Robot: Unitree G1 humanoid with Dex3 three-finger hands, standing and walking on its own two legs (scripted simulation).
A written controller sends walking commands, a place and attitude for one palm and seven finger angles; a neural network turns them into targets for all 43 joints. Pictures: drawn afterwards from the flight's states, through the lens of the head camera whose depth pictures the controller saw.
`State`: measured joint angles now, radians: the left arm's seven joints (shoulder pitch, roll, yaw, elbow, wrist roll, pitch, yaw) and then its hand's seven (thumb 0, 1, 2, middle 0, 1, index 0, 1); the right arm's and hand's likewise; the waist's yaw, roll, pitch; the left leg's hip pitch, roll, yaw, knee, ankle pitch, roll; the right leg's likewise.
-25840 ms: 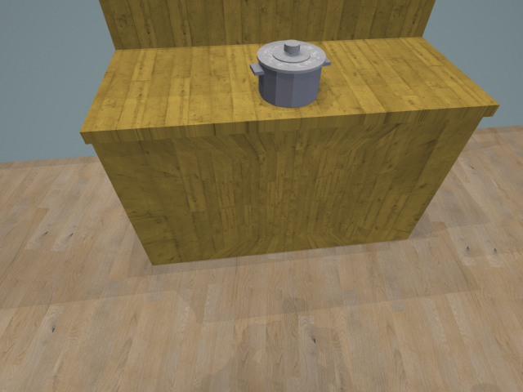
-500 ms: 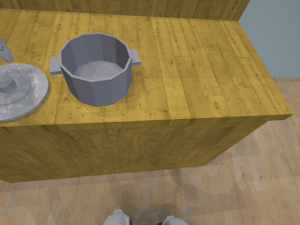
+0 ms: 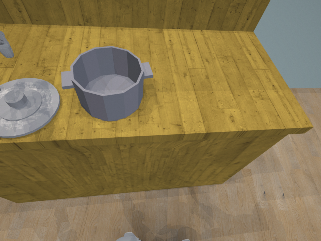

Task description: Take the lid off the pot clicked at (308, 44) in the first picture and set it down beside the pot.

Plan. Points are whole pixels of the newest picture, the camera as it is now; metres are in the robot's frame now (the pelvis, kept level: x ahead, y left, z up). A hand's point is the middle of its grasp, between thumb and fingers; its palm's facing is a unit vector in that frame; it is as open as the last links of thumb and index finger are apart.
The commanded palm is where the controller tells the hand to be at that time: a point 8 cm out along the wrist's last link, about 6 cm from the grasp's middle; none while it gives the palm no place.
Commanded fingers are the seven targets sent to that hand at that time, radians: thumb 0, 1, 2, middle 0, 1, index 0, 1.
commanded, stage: raise the empty hand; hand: left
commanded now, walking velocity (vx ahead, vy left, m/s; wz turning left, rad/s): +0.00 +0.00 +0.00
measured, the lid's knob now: (15, 98) +0.47 +0.35 +0.04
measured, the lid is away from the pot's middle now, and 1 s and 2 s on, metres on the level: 0.24 0.24 0.24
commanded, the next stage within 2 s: draw the hand back to the body in 0.50 s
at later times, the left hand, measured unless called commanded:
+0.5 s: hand out of the picture +0.45 +0.37 +0.20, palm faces -0.31 -0.15 -0.94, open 11.0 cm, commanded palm +0.48 +0.35 +0.26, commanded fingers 0.00 -0.01 0.65 -0.35 -0.86 -0.35 -0.86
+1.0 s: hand out of the picture +0.44 +0.35 +0.19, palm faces -0.28 -0.09 -0.95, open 11.0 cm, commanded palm +0.41 +0.34 +0.25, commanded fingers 0.00 -0.01 0.65 -0.35 -0.86 -0.35 -0.86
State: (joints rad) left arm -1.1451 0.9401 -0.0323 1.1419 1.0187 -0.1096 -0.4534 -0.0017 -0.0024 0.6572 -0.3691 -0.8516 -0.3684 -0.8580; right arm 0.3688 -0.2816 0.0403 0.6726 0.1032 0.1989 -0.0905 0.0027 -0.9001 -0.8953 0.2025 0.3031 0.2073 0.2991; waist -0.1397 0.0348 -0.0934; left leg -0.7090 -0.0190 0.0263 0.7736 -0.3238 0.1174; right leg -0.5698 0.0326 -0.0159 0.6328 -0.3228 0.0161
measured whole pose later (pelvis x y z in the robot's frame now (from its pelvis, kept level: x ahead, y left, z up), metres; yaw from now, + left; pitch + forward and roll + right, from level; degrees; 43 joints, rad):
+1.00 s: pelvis -0.01 +0.01 +0.01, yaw +2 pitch +10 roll -4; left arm -1.01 0.86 -0.03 0.90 0.96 -0.04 -0.48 0.00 0.00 0.66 -0.37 -0.85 -0.37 -0.86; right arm 0.32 -0.27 0.02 0.62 0.10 0.22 -0.03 0.01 -0.90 -0.90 0.20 0.30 0.21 0.30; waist -0.10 0.05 -0.07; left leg -0.56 -0.06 0.03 0.64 -0.26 0.13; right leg -0.43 0.00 -0.01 0.54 -0.29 -0.01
